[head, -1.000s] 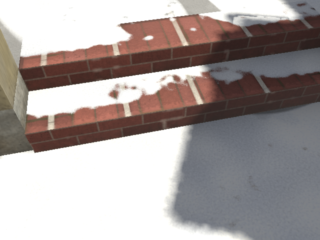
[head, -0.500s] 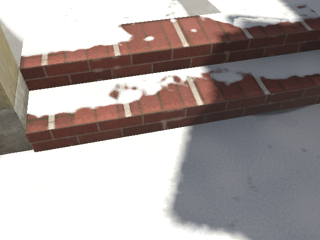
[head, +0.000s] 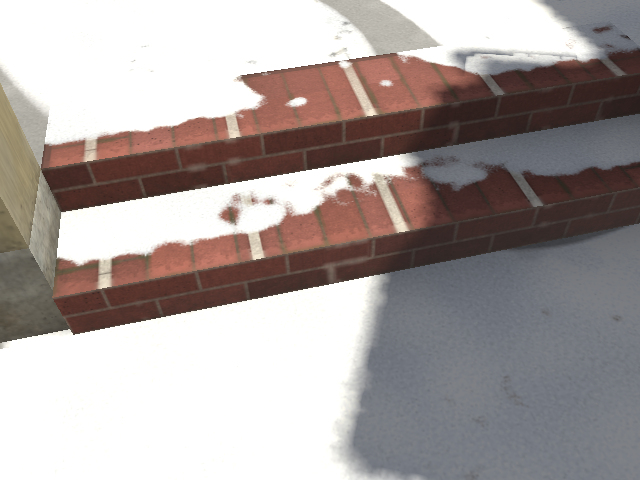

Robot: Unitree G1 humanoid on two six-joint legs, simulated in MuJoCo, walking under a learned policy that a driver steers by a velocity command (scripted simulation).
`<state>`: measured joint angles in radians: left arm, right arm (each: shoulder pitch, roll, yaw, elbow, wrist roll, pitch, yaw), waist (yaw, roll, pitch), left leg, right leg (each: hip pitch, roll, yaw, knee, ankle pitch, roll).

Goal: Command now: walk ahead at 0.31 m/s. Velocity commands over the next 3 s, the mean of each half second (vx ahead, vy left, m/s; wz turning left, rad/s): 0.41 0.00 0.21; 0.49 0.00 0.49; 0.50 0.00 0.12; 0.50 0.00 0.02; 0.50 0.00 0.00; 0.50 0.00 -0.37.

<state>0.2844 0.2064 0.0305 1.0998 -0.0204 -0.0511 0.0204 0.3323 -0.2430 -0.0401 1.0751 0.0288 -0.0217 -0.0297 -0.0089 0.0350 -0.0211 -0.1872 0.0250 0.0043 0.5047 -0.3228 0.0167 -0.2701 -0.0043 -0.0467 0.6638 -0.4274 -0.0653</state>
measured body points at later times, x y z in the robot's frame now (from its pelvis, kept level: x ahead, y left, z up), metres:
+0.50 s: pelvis +0.22 +0.02 -0.03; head +0.25 +0.02 +0.42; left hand +0.09 +0.25 -0.16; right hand +0.48 -0.17 -0.12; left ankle +0.35 +0.12 -0.74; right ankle +0.00 -0.11 -0.73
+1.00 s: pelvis +0.53 +0.06 -0.01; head +0.55 +0.07 +0.44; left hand +0.65 +0.37 -0.08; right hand +0.65 -0.21 -0.13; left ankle +0.35 +0.12 -0.73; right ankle +0.68 +0.01 -0.74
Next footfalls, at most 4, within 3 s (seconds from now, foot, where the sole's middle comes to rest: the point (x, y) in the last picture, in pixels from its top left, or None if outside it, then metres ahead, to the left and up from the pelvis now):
0.50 left None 0.39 0.13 -0.77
0.98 right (334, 406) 0.72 0.02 -0.77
1.48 left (213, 376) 0.81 0.31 -0.77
1.98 right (255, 220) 1.18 0.21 -0.62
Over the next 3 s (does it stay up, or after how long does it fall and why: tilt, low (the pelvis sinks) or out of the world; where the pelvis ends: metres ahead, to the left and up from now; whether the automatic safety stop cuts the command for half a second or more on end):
stays up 1.48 0.47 0.30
